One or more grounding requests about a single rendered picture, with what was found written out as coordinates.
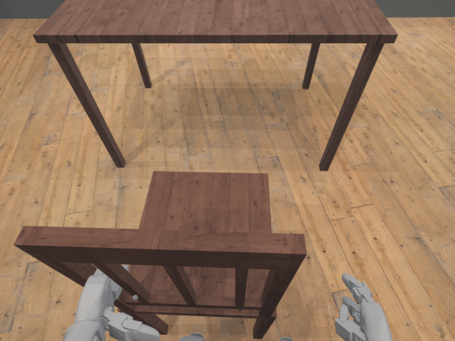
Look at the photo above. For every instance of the robot left shin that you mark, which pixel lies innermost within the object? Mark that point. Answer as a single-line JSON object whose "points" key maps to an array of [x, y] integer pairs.
{"points": [[197, 334]]}

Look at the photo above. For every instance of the chair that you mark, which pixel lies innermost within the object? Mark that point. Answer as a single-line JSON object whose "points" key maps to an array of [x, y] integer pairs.
{"points": [[204, 247]]}

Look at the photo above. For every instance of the right robot hand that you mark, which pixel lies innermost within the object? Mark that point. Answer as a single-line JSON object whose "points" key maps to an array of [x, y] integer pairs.
{"points": [[369, 321]]}

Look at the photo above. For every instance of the left robot hand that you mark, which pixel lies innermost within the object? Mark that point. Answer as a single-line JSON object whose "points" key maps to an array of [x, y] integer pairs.
{"points": [[99, 292]]}

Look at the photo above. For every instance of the table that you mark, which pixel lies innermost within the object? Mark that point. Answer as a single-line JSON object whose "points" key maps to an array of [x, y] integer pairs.
{"points": [[217, 21]]}

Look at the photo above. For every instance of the robot left forearm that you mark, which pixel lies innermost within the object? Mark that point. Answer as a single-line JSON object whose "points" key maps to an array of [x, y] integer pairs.
{"points": [[85, 330]]}

